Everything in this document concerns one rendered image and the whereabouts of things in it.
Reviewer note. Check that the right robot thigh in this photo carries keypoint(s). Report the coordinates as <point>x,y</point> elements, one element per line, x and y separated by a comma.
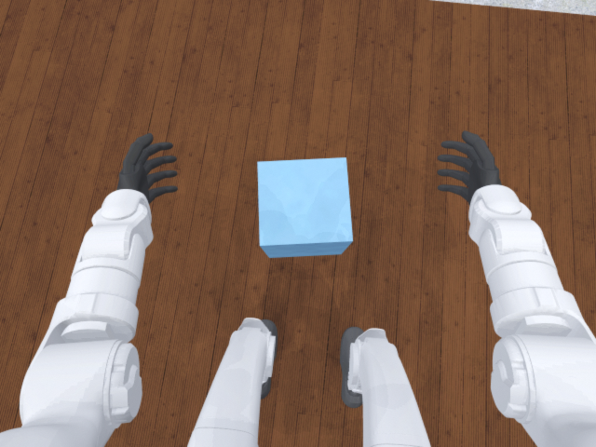
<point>391,417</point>

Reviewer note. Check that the carton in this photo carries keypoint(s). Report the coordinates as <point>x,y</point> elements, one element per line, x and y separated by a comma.
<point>304,207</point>

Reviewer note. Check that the robot left forearm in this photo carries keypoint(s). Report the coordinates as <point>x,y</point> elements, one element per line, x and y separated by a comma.
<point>100,302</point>

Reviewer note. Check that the robot left foot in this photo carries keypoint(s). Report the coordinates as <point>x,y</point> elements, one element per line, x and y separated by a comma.
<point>270,325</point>

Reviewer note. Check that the robot left upper arm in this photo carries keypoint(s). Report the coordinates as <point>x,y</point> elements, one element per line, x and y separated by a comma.
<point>77,394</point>

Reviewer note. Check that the right robot hand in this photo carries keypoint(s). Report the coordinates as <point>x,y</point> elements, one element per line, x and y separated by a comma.
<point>479,164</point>

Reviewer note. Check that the robot right forearm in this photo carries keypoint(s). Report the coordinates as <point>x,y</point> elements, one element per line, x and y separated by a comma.
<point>528,296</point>

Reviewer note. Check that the left robot hand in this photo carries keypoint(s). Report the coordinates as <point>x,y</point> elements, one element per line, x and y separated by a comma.
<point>136,167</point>

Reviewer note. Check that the robot right upper arm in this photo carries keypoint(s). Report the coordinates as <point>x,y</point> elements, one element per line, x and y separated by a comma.
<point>548,384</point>

